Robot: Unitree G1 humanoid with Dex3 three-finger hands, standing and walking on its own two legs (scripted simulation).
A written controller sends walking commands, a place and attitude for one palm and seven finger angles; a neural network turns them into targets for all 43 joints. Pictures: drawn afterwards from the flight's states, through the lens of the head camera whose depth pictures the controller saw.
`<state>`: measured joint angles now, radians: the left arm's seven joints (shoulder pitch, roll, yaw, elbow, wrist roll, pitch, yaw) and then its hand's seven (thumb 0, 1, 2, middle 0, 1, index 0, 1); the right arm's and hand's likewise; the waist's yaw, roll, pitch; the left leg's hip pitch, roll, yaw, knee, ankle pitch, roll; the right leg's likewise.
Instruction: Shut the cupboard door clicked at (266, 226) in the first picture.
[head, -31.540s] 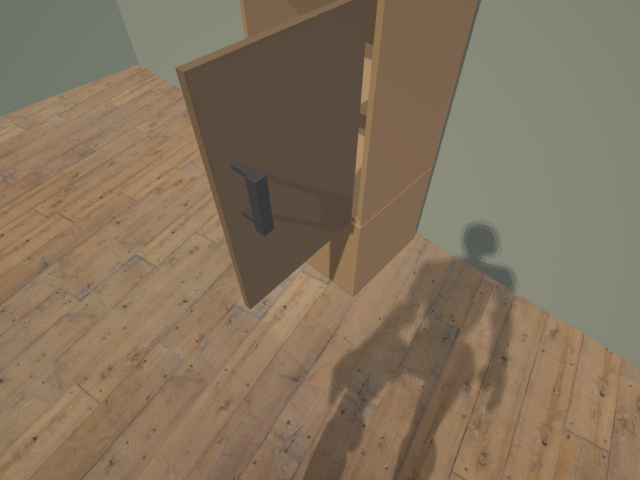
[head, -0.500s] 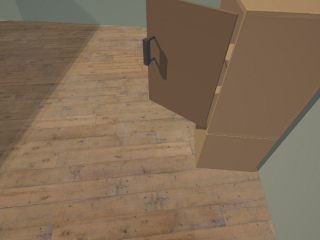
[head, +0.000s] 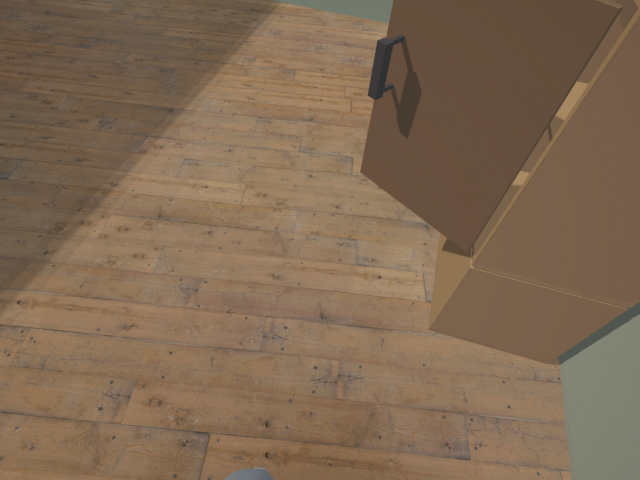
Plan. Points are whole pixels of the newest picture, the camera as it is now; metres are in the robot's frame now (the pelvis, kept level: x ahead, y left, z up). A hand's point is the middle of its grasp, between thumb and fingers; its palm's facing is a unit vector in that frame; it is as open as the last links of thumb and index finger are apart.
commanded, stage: walk to a spot facing it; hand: left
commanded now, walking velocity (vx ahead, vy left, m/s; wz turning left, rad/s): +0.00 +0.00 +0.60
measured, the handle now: (386, 67) +0.92 -0.12 +0.03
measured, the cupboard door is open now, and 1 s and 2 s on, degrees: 58 58 58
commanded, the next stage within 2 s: turn to face it in 1.80 s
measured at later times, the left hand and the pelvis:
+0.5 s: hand out of the picture +0.02 +0.17 -0.13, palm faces +0.28 -0.91 -0.31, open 7.4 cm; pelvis +0.00 -0.05 +0.02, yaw +18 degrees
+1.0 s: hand out of the picture -0.02 +0.20 -0.14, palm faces +0.58 -0.77 -0.26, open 7.4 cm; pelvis +0.04 -0.03 +0.02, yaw +36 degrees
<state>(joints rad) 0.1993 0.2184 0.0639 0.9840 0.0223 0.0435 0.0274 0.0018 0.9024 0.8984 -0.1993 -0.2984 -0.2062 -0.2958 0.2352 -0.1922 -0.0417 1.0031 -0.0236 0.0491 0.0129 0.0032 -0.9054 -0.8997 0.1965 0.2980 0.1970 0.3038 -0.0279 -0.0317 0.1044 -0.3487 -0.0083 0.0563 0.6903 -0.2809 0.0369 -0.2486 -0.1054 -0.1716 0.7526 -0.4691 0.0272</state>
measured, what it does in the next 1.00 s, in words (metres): steps on the spot, turning left: right foot, then left foot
